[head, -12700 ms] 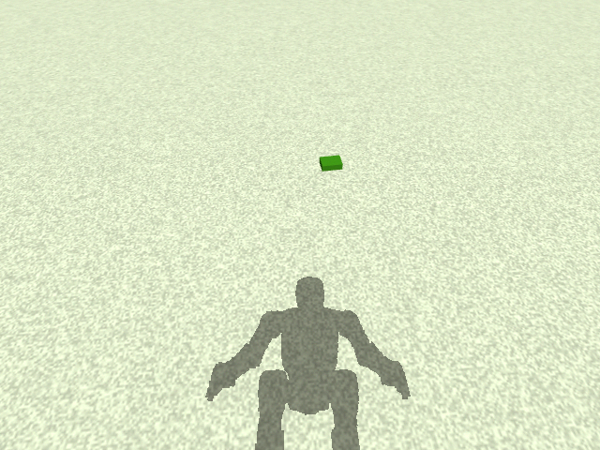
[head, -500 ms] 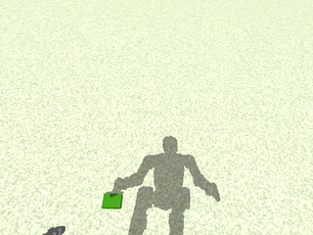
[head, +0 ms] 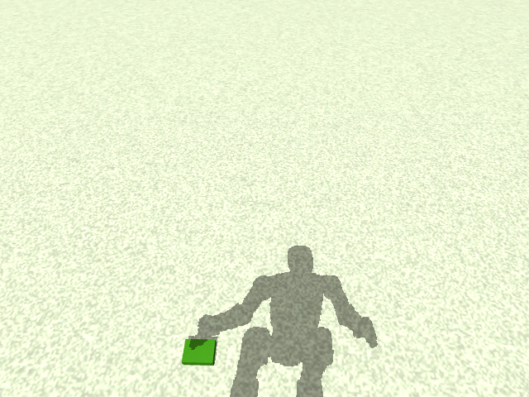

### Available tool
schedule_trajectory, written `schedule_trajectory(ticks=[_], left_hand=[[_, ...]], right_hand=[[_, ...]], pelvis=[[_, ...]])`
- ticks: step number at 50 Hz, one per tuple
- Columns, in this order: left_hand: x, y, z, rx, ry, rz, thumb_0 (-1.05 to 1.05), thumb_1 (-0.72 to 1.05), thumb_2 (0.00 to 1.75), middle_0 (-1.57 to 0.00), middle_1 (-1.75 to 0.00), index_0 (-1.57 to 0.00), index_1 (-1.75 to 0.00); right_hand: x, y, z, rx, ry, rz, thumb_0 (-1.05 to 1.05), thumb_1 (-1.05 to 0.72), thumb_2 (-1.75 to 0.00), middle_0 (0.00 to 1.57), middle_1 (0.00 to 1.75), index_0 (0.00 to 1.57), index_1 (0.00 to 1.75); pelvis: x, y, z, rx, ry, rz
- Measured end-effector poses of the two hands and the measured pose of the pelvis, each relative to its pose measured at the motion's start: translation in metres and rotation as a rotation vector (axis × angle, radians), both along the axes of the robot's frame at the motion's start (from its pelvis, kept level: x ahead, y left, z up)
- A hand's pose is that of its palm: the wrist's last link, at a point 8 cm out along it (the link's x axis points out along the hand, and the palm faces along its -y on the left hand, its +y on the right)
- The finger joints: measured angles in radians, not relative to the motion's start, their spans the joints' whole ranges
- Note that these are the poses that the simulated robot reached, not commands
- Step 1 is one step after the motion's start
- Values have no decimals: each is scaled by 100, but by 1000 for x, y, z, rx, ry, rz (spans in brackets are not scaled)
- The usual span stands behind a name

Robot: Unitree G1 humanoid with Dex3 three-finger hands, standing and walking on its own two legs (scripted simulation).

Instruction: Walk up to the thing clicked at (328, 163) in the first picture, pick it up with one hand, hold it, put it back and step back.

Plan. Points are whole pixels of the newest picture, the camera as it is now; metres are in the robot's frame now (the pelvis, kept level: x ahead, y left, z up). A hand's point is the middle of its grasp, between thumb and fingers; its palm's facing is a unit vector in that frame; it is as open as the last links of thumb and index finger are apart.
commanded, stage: walk up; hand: left
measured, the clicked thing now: (199, 352) +0.40 +0.25 -0.76
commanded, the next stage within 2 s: stand in 0.48 s
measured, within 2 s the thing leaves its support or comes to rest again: neither
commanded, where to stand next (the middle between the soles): +0.03 +0.00 m, yaw +1 degrees
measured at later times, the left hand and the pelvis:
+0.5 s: hand out of the picture +0.08 +0.26 -0.16, palm faces +0.01 -0.95 -0.31, open 7.4 cm; pelvis +0.00 +0.01 +0.00, yaw +0 degrees
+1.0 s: hand out of the picture +0.08 +0.27 -0.15, palm faces -0.02 -0.94 -0.35, open 7.4 cm; pelvis +0.00 +0.01 +0.01, yaw +0 degrees
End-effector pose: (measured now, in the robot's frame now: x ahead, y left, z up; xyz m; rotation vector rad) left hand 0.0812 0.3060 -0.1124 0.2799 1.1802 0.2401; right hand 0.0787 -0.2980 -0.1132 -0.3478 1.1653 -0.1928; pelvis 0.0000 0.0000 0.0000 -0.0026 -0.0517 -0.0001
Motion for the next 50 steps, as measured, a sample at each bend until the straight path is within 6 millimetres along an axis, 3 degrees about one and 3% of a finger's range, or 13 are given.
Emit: schedule_trajectory(ticks=[15,37,50], left_hand=[[-9,-5,-11,-44,48,-5,1,91,89,-20,-30,-21,-30],[3,2,3,4,7,-40,1,90,89,-20,-30,-21,-30],[-11,8,0,13,56,-39,1,90,89,-20,-30,-21,-30]], right_hand=[[-17,0,5,-24,51,-20,1,-91,-90,20,30,20,30],[0,18,-3,40,18,-20,1,-91,-90,20,30,20,30],[-17,17,-5,37,78,-33,1,-91,-90,20,30,20,30]], pelvis=[[-1,6,2,-1,12,-2],[3,13,4,2,-3,-7],[1,14,5,3,9,-5]])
